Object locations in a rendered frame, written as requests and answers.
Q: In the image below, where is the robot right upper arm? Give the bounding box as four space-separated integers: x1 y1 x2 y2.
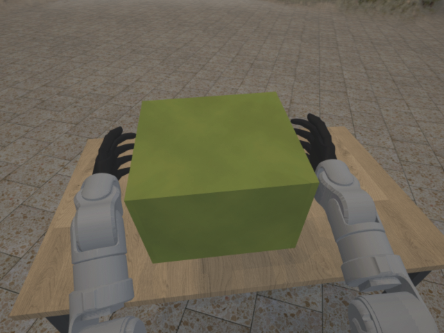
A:
348 291 437 333

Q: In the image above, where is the robot right hand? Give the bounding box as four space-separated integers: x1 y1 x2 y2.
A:
291 113 337 172

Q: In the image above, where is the carton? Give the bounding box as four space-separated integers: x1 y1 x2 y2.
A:
124 92 320 264

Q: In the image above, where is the left robot forearm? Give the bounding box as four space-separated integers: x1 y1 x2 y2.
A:
68 173 135 333

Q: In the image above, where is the robot left upper arm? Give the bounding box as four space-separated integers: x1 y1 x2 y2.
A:
77 316 146 333

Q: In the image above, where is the table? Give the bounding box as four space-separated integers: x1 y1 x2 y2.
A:
9 126 444 333

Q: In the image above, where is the robot left hand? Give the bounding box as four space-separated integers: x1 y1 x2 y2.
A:
92 126 136 180

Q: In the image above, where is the right robot forearm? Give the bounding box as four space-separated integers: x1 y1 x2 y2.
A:
314 159 439 333

